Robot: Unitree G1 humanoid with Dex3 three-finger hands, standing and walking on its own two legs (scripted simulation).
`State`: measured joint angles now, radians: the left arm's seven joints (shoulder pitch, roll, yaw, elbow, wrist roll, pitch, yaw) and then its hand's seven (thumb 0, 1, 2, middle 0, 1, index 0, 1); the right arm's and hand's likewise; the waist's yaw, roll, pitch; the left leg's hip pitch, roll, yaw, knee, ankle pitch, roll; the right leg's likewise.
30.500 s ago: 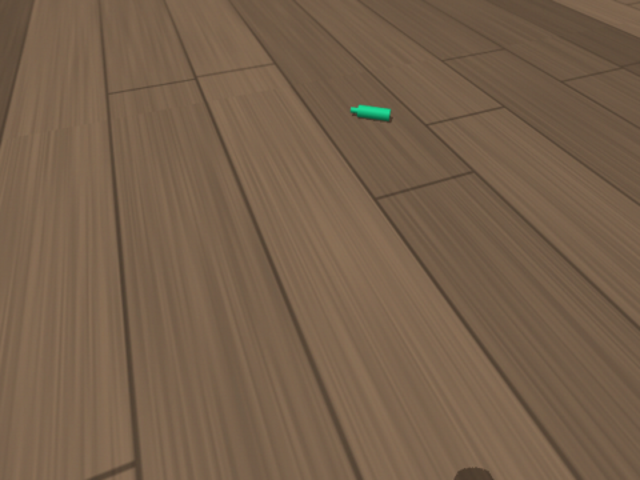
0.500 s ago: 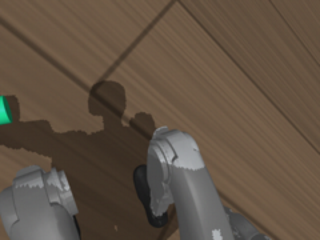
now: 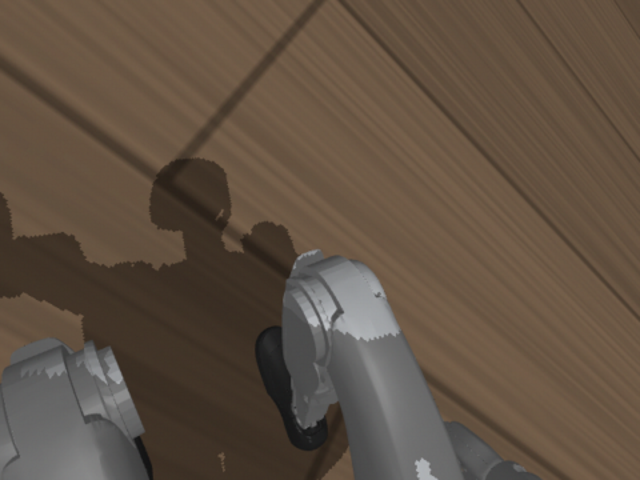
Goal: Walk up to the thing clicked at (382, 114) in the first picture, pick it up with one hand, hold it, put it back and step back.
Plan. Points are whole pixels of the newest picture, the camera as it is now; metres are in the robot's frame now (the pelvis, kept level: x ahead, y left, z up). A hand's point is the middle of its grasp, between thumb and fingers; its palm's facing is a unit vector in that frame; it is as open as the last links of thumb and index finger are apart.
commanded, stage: open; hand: left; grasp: from above
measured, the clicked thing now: out of the picture +0.44 +0.35 -0.26
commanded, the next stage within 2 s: withdraw in 0.92 s
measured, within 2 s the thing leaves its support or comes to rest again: rests again in 0.36 s
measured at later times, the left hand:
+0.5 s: hand out of the picture +0.44 +0.32 -0.24, palm faces -0.46 -0.13 -0.88, open 12.3 cm
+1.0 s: hand out of the picture +0.44 +0.32 -0.24, palm faces -0.46 -0.13 -0.88, open 13.9 cm
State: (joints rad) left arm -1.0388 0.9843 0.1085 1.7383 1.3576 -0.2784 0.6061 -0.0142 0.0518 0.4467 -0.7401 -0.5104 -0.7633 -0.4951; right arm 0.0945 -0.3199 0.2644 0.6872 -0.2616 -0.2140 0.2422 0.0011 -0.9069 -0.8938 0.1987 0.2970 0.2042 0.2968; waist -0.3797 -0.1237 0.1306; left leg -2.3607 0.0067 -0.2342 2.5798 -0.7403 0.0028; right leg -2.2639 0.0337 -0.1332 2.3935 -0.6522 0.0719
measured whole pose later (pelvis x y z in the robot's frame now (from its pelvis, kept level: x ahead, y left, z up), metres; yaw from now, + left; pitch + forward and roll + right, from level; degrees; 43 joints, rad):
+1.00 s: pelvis +0.00 +0.00 +0.00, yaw -1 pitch +28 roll -15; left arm -1.04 1.03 0.11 1.71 1.36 -0.30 0.58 0.00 -0.47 0.99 -0.09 -1.01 -0.09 -1.01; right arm 0.10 -0.33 0.29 0.65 -0.27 -0.19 0.23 0.00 -0.90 -0.89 0.20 0.30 0.20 0.30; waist -0.39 -0.14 0.14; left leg -2.36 0.01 -0.25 2.57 -0.73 0.00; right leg -2.25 0.04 -0.15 2.37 -0.64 0.07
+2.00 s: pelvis -0.02 -0.01 +0.03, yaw +5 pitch +31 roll -10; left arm -1.05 0.85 0.04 1.50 1.31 -0.29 0.34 0.00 -0.49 1.00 -0.10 -1.01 -0.10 -1.01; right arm 0.17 -0.30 0.13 0.69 -0.15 -0.02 0.12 0.00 -0.91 -0.89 0.20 0.30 0.20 0.30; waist -0.28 -0.05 0.00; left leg -2.34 -0.01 -0.15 2.42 -0.64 0.01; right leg -2.25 0.00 -0.07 2.30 -0.61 0.04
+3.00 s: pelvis +0.02 -0.01 +0.31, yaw +12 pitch +22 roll -4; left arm 0.12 0.31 0.03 0.16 0.05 0.35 0.07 0.01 0.89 0.90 -0.21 -0.30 -0.21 -0.31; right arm 0.14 -0.21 0.05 0.54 0.05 -0.11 -0.08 0.01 -0.91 -0.90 0.20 0.30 0.21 0.30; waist -0.07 0.03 -0.20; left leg -1.31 0.02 -0.08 1.50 -0.58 -0.01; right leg -1.26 -0.02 -0.06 1.43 -0.55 0.02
